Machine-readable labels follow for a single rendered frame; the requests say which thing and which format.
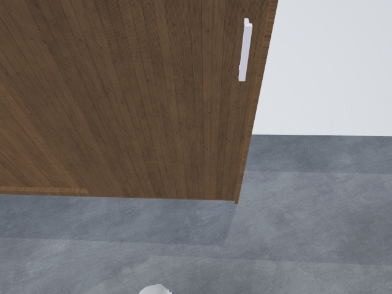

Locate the wardrobe door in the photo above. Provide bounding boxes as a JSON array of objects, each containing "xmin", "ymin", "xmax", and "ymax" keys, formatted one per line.
[
  {"xmin": 0, "ymin": 70, "xmax": 85, "ymax": 189},
  {"xmin": 0, "ymin": 0, "xmax": 270, "ymax": 200}
]

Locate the handle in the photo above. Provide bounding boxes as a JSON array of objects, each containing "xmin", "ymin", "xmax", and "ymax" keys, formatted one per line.
[{"xmin": 238, "ymin": 18, "xmax": 252, "ymax": 81}]

